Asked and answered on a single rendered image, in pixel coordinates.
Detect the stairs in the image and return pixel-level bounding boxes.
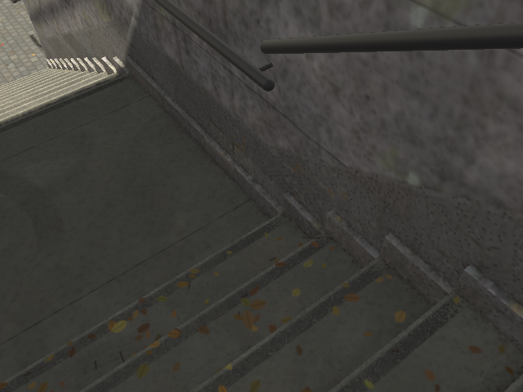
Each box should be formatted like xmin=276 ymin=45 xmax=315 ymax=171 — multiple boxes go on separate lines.
xmin=0 ymin=212 xmax=523 ymax=392
xmin=0 ymin=68 xmax=121 ymax=127

